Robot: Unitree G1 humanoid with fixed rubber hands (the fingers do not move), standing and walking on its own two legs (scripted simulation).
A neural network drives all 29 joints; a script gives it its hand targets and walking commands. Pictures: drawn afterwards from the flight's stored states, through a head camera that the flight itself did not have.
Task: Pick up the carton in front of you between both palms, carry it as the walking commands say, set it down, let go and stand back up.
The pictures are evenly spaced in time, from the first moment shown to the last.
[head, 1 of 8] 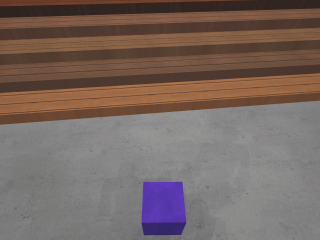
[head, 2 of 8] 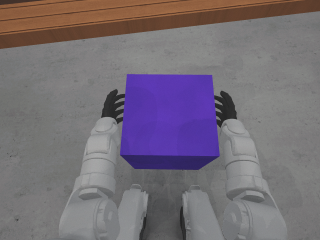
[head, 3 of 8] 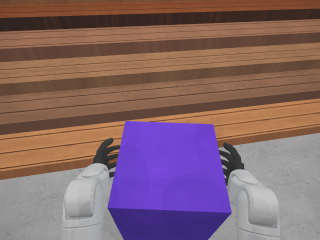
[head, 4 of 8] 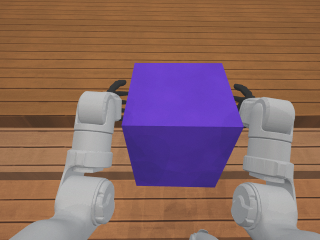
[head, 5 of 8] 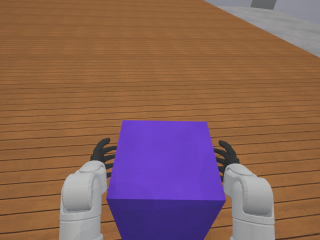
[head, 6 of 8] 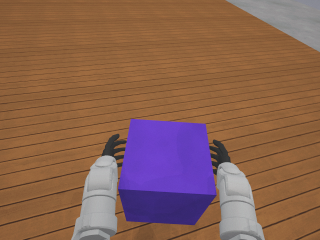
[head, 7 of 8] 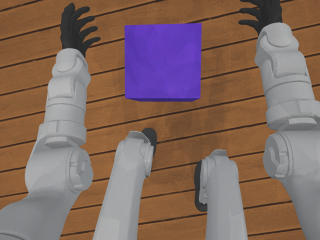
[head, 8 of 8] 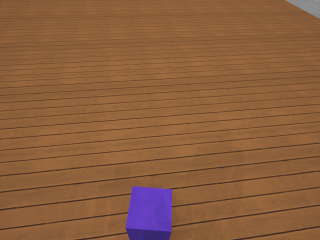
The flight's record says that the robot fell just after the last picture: no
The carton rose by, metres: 1.61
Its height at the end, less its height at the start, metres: +0.86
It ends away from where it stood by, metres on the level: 4.73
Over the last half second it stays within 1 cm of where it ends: yes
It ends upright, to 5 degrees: yes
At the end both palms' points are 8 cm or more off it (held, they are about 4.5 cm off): yes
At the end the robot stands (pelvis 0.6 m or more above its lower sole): yes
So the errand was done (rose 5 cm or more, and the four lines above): yes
